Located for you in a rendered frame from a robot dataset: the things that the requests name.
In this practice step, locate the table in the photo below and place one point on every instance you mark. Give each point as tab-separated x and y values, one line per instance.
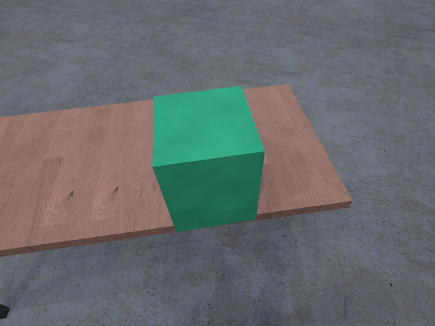
84	176

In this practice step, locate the carton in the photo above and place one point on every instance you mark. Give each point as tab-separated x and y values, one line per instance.
207	157

